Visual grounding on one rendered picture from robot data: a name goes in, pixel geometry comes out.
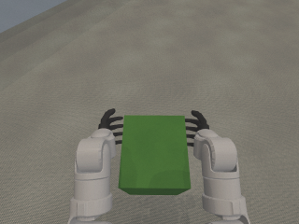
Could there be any left robot hand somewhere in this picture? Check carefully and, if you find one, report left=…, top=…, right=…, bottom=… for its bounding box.
left=98, top=108, right=123, bottom=145

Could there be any left robot forearm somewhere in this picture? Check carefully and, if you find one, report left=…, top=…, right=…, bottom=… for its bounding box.
left=67, top=128, right=117, bottom=224

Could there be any right robot forearm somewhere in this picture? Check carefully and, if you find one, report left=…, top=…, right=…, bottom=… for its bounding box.
left=193, top=129, right=250, bottom=224

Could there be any carton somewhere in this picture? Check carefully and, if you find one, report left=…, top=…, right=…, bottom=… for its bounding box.
left=118, top=115, right=192, bottom=195

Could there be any right robot hand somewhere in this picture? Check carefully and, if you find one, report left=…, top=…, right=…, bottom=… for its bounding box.
left=185, top=110, right=209, bottom=147

